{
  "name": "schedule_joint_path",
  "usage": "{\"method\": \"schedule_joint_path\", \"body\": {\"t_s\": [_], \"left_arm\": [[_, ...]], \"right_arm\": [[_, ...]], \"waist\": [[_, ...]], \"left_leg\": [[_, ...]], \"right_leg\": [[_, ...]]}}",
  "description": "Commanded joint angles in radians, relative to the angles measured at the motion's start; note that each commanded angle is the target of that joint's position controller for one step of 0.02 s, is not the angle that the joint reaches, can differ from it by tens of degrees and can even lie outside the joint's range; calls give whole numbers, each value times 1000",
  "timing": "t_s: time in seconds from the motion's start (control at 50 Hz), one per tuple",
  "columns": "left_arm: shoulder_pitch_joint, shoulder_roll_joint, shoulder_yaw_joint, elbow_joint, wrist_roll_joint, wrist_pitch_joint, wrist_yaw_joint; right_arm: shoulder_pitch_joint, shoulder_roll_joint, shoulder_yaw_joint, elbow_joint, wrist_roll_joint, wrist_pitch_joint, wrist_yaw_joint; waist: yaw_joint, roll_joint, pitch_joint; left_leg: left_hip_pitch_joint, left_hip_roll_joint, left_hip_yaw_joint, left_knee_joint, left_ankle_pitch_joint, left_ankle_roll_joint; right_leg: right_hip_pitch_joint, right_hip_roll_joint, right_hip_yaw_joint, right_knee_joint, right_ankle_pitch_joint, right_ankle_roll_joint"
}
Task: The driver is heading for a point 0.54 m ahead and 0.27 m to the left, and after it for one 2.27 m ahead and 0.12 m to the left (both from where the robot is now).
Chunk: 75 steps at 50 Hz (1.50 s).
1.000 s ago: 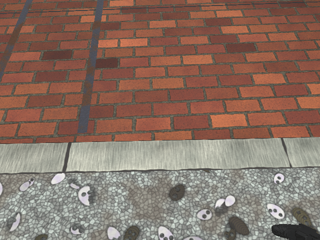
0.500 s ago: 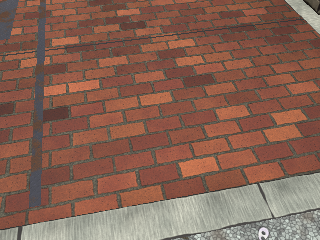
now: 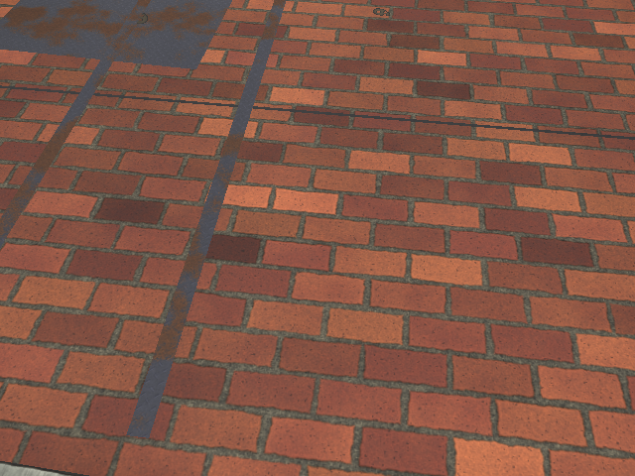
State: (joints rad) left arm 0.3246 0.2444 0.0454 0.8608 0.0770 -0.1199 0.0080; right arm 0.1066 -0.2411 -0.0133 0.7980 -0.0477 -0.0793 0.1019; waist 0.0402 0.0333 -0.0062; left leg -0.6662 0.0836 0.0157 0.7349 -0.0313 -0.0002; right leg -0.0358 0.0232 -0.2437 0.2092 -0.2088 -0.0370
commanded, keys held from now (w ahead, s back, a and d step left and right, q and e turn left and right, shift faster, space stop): q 1.00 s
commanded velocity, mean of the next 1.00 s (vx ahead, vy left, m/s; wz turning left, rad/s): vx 0.04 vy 0.00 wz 0.58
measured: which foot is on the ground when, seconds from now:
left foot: up 0.00-0.10, down 0.12-0.58, up 0.60-0.98, down 1.00-1.00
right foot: down 0.00-0.14, up 0.16-0.56, down 0.58-1.00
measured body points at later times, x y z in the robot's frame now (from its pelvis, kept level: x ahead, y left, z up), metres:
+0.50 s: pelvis +0.10 +0.02 +0.00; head +0.14 +0.03 +0.44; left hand +0.16 +0.33 -0.12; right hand +0.30 -0.21 -0.11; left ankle +0.16 +0.13 -0.75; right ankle +0.13 -0.12 -0.72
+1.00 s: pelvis +0.08 -0.01 -0.02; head +0.10 +0.01 +0.43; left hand +0.01 +0.28 -0.13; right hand +0.37 -0.14 -0.12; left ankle +0.01 +0.05 -0.75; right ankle +0.14 -0.11 -0.75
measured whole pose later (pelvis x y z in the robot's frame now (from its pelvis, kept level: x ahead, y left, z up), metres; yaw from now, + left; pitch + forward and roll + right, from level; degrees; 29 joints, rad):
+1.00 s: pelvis +0.08 -0.01 -0.02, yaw +36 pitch -1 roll +0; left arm 0.22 0.30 0.05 0.71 0.01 0.04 0.00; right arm 0.14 -0.29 -0.06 0.69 0.00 0.09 0.03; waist 0.02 -0.02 0.08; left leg -0.23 -0.03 0.04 0.57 -0.32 0.03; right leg -0.25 -0.11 -0.21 0.62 -0.34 0.00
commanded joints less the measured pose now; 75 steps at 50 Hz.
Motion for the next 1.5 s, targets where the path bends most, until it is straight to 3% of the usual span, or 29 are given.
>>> {"method": "schedule_joint_path", "body": {"t_s": [0.02, 0.12, 0.14, 0.16, 0.18, 0.2, 0.22, 0.26, 0.32, 0.4, 0.56, 0.58, 0.6, 0.64, 0.72, 0.94, 0.98, 1.0, 1.02, 1.04, 1.08, 1.12, 1.2, 1.26, 1.34, 1.42, 1.44, 1.48, 1.5], "left_arm": [[-91, 184, 57, -84, -4, -17, -2], [-83, 188, 66, -92, -33, 3, 8], [-26, 149, 54, -112, -40, 6, 1], [55, 66, 20, -159, -1, 4, -4], [-120, 122, 25, -182, -17, 13, -24], [-235, 103, 19, -213, -30, 23, -33], [-209, 170, 39, -194, -21, 29, -16], [-136, 148, 33, -180, 4, 32, 14], [-61, 119, 19, -156, -18, 58, 10], [-61, 140, 13, -125, -34, 100, 2], [-53, 163, 11, -120, -75, 60, 13], [-30, 184, 17, -128, -75, 50, 15], [-58, 272, 43, -155, -65, 84, 20], [-77, 234, 35, -167, -65, 120, 17], [-118, 180, 18, -195, -54, 136, 25], [-70, 235, 52, -193, -57, 150, -2], [-86, 238, 57, -188, -75, 154, -5], [-51, 210, 53, -190, -74, 156, -9], [-100, 123, 25, -271, -65, 165, -6], [-156, 154, 27, -267, -53, 182, 13], [-154, 162, 34, -245, -75, 183, 11], [-134, 191, 45, -224, -50, 173, 9], [-119, 152, 35, -206, -61, 184, 4], [-154, 153, 32, -212, -47, 185, -9], [-165, 140, 25, -200, -47, 160, -20], [-18, 104, 14, -133, -54, 130, -7], [56, 112, 15, -104, -51, 119, 4], [156, 288, 50, -81, -50, 99, 13], [110, 269, 52, -71, -47, 97, 13]], "right_arm": [[78, -83, -25, -19, 2, 3, -8], [70, -170, -71, -25, 25, -33, -39], [113, -262, -98, -34, 26, -46, -66], [248, -340, -121, -32, 16, -30, -90], [364, -300, -117, 9, -3, -37, -98], [344, -301, -133, 30, -5, -57, -107], [253, -257, -131, 14, 24, -54, -112], [143, -169, -93, -22, 45, -41, -107], [63, -198, -93, -79, 22, -41, -90], [101, -228, -104, -119, 26, -62, -70], [108, -187, -78, -152, 23, -19, -64], [137, -153, -63, -143, 14, -10, -61], [97, -148, -85, -165, 82, 58, -86], [114, -175, -95, -161, 24, 111, -99], [141, -161, -94, -133, 38, 156, -75], [4, -143, -71, -180, 57, 172, -65], [60, -143, -72, -161, 42, 160, -75], [90, -212, -87, -152, 27, 147, -87], [121, -361, -122, -161, 41, 136, -88], [213, -340, -130, -139, 50, 132, -84], [99, -239, -96, -140, 47, 137, -97], [20, -207, -85, -151, 49, 138, -111], [70, -204, -81, -126, 45, 129, -101], [130, -210, -82, -95, 30, 131, -93], [152, -220, -79, -60, 21, 122, -89], [83, -212, -76, -51, 36, 112, -95], [61, -181, -69, -58, 37, 106, -101], [-1, -96, -44, -103, 39, 80, -104], [-19, -154, -57, -106, 17, 72, -104]], "waist": [[-70, -82, -13], [-72, -47, -59], [-47, 80, -192], [-58, 249, -441], [-168, 64, -416], [-180, 36, -240], [-135, 37, -170], [-35, 29, -91], [20, 13, -98], [-31, 44, -110], [-39, 50, -116], [-34, 33, -137], [-54, -16, -98], [-65, -61, -29], [-84, -164, -27], [3, -240, -25], [-48, -174, -31], [-53, -6, -42], [-54, 260, -14], [-133, 146, -60], [-63, 79, 23], [-36, 107, 21], [-51, 68, -26], [-89, 114, -6], [-92, 91, 45], [5, 36, 74], [46, -10, 77], [78, -253, 107], [34, -129, 186]], "left_leg": [[83, 10, -33, -63, 29, 11], [304, -121, 40, -272, 141, 108], [529, -57, -82, -266, 594, 240], [964, 202, -485, -294, 726, 509], [1018, 265, -647, -375, 510, 491], [882, 222, -547, -396, 394, 396], [743, 183, -473, -431, 337, 364], [455, 131, -408, -505, 267, 337], [301, 63, -332, -547, 180, 295], [333, 69, -396, -533, 8, 281], [357, 47, -540, -436, -190, 251], [325, 12, -523, -385, -251, 203], [199, -208, -217, -115, -252, 41], [71, -177, -117, 173, -491, -7], [90, -154, -71, 367, -379, -24], [340, -131, 67, -68, -412, 0], [485, -134, 52, -308, -221, 28], [605, -17, -152, -421, -105, 59], [662, 254, -535, -415, 342, 211], [657, 287, -517, -385, 419, 320], [560, 163, -366, -412, 241, 276], [539, 71, -304, -414, 204, 226], [552, 68, -303, -421, 147, 226], [540, 68, -397, -521, -421, 241], [491, 88, -455, -553, -559, 241], [270, 28, -409, -487, -616, 203], [147, -21, -376, -400, -638, 166], [-134, -240, -114, 71, -488, 81], [-133, -163, -198, 161, -386, 85]], "right_leg": [[41, -322, 40, 24, 756, -178], [91, -248, -16, 253, 716, -69], [0, -159, -53, 432, 497, 22], [-317, -28, 1, 666, -279, 136], [-497, 26, 205, 835, -574, 120], [-599, -25, 304, 928, -548, 90], [-583, -64, 322, 962, -511, 84], [-438, -103, 340, 886, -423, 72], [-282, -58, 283, 748, -274, 88], [-280, -43, 279, 625, -191, 116], [-140, 0, 254, 144, 4, -7], [-70, -73, 308, 90, 84, -92], [-53, -305, 552, 67, 106, -122], [-84, -432, 580, 96, 571, -199], [-64, -270, 312, 166, 701, -118], [-45, -324, 219, 246, 458, -114], [-124, -310, 168, 351, 331, -42], [-260, -254, 104, 523, 135, 23], [-544, -57, 75, 706, -408, 97], [-554, -60, 226, 857, -468, 99], [-543, -84, 278, 877, -305, 91], [-501, -72, 268, 838, -202, 97], [-446, -48, 256, 764, -189, 97], [-443, -41, 245, 664, -197, 81], [-372, -22, 227, 528, -239, 50], [-45, 14, 179, 220, -118, -27], [96, -5, 224, 144, -133, -45], [149, -401, 847, -140, -627, -149], [23, -420, 854, -146, -633, -186]]}}
Keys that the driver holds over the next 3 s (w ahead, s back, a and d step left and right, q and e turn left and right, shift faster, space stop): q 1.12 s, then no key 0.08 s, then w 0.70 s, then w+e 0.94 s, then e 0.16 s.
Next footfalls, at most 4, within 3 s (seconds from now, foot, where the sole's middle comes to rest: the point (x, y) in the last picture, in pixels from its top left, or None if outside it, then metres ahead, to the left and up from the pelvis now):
0.12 left None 0.20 0.13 -0.78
0.58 right None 0.17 -0.09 -0.78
1.00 left None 0.05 0.08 -0.78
1.46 right None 0.16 -0.06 -0.78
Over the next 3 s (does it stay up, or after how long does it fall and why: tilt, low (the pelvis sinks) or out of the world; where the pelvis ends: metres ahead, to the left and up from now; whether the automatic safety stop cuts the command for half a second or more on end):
stays up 0.64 0.55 -0.14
